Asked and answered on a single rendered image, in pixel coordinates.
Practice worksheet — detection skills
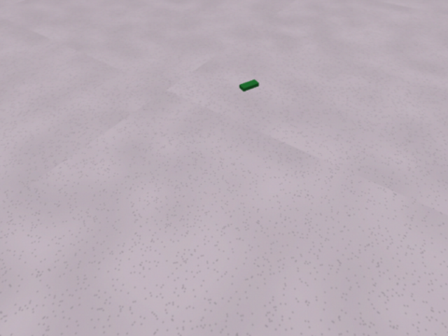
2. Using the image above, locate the small box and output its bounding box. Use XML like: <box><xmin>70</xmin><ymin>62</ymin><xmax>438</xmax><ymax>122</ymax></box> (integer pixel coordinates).
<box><xmin>239</xmin><ymin>79</ymin><xmax>259</xmax><ymax>91</ymax></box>

